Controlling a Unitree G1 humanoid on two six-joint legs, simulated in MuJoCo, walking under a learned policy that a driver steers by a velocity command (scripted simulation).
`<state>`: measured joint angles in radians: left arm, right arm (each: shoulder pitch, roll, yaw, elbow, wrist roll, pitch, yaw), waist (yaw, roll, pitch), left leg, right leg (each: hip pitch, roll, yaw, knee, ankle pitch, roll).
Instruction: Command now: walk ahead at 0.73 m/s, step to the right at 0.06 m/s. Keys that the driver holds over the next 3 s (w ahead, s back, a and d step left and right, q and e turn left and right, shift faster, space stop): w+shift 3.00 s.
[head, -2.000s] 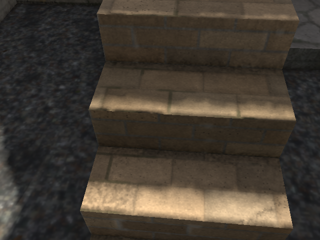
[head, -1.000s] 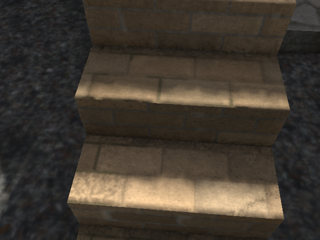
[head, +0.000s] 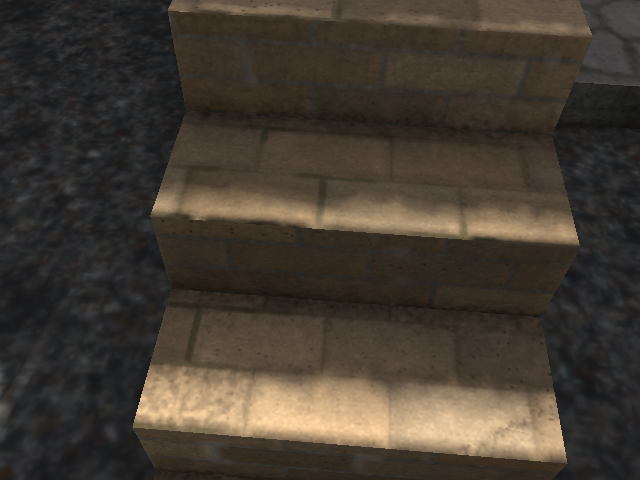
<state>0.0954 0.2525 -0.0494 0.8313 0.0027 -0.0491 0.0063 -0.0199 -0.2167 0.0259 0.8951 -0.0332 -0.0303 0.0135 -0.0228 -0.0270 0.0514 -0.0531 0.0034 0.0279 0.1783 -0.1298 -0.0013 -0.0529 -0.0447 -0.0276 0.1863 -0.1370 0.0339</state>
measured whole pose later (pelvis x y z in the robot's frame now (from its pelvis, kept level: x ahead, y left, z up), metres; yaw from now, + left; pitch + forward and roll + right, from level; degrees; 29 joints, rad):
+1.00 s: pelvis +0.01 -0.01 +0.00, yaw -1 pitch +1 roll +0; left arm 0.07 0.23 -0.03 0.85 -0.01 -0.05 0.00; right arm -0.01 -0.21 0.03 0.91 -0.02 -0.04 0.01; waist -0.02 0.00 0.05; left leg -0.04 0.02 0.03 0.15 -0.13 -0.02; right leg -0.06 -0.03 -0.01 0.19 -0.15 0.02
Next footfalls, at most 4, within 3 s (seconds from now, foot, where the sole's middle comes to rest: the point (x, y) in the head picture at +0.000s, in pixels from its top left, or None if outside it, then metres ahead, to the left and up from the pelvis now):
none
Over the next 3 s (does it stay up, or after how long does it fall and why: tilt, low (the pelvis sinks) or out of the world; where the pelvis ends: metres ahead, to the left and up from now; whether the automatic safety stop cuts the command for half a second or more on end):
stays up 0.00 -0.01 0.00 its command is cut before an obstacle from the start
